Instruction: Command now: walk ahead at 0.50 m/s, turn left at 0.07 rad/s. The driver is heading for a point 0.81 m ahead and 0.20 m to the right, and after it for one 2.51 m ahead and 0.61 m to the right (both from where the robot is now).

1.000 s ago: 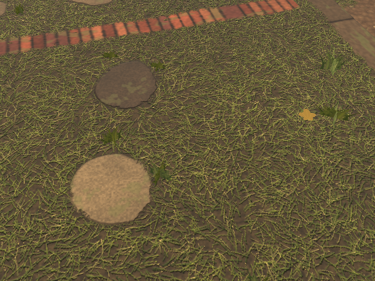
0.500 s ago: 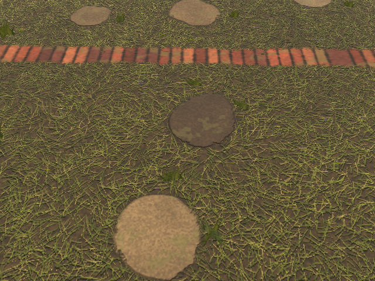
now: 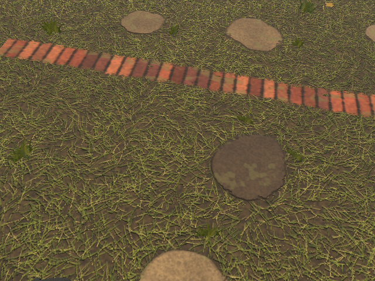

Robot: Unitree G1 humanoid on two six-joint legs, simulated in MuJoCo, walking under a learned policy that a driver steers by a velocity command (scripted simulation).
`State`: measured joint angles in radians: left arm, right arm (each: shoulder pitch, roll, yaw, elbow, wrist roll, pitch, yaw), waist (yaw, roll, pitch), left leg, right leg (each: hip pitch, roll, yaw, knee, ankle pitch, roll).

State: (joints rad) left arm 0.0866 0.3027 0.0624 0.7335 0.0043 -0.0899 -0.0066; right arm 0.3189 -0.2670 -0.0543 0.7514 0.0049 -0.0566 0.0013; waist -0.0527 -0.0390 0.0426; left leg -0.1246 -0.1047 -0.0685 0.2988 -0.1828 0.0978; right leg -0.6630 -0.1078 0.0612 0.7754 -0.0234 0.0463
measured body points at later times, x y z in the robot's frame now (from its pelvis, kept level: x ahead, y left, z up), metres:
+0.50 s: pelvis +0.30 -0.08 +0.00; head +0.33 -0.09 +0.45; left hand +0.43 +0.18 -0.12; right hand +0.42 -0.37 -0.10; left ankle +0.43 +0.08 -0.69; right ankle +0.29 -0.15 -0.75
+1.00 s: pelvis +0.58 -0.10 +0.00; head +0.61 -0.10 +0.45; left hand +0.86 +0.05 -0.10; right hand +0.48 -0.37 -0.12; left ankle +0.60 +0.01 -0.75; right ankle +0.59 -0.29 -0.69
